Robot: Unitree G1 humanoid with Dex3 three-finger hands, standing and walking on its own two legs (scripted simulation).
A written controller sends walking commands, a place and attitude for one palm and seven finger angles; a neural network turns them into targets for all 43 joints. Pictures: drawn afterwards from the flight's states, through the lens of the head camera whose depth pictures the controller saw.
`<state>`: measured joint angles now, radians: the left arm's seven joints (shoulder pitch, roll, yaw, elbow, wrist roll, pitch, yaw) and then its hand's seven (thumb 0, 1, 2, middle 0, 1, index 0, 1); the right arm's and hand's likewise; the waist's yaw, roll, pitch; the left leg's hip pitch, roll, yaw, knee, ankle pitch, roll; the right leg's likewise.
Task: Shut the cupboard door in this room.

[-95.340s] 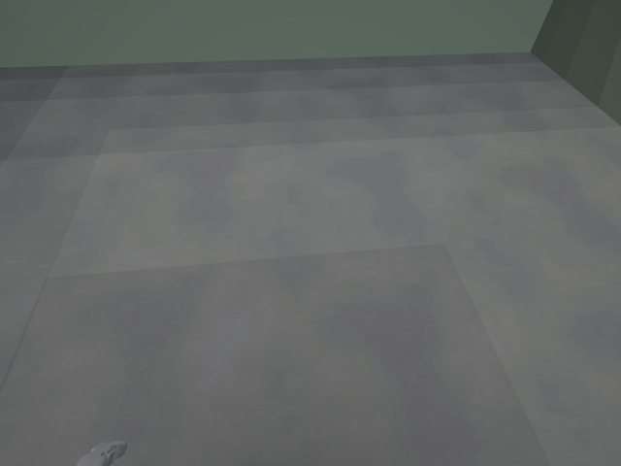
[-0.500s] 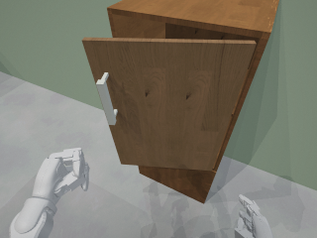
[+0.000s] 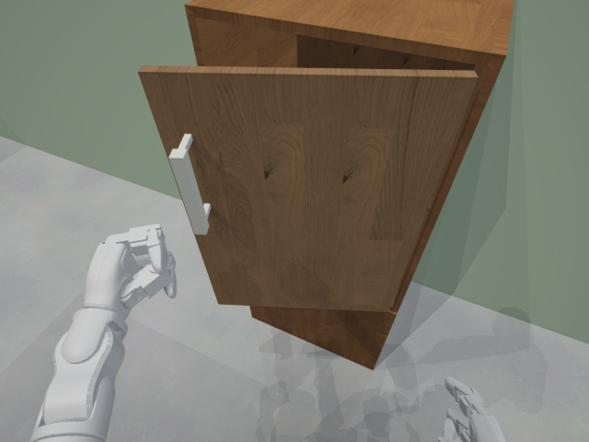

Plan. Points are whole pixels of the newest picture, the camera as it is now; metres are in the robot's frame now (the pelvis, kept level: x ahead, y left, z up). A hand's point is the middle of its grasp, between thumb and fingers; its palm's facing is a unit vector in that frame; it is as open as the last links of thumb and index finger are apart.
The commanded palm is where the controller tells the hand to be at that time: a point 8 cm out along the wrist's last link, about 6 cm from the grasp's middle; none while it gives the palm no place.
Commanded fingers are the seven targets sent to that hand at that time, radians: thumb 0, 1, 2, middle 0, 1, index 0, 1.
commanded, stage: bring the fist close to the handle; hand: left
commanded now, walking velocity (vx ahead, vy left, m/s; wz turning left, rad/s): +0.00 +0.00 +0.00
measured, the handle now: (194, 186) +0.45 +0.19 +0.10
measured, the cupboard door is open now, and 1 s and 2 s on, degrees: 22 22 8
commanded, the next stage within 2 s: push the door shut along its arc in 0.82 s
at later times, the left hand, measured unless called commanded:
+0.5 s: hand (197, 239) +0.35 +0.16 +0.10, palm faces +0.00 -1.00 -0.01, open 3.1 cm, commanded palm +0.32 +0.21 +0.11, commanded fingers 0.00 0.90 0.90 -1.30 -1.50 -1.30 -1.50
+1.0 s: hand (199, 246) +0.34 +0.15 +0.10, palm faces -0.01 -1.00 -0.02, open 3.1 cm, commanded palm +0.32 +0.21 +0.11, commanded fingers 0.00 0.90 0.90 -1.30 -1.50 -1.30 -1.50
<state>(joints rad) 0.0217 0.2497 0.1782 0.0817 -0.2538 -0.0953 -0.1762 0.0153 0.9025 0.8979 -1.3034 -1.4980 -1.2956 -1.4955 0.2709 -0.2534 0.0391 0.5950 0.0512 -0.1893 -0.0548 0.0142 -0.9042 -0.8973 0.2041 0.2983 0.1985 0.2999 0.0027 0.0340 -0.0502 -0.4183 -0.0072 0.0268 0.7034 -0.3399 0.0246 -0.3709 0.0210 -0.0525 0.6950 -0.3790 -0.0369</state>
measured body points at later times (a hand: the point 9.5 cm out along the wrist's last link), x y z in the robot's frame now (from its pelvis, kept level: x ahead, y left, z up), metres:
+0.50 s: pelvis +0.00 +0.01 +0.00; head +0.01 +0.00 +0.45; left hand +0.35 +0.21 +0.11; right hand +0.15 -0.23 -0.09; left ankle +0.01 +0.10 -0.72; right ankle -0.01 -0.09 -0.72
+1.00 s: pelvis -0.01 +0.00 +0.00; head -0.01 -0.01 +0.45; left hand +0.33 +0.21 +0.11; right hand +0.14 -0.24 -0.09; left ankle +0.01 +0.10 -0.72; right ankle -0.01 -0.09 -0.72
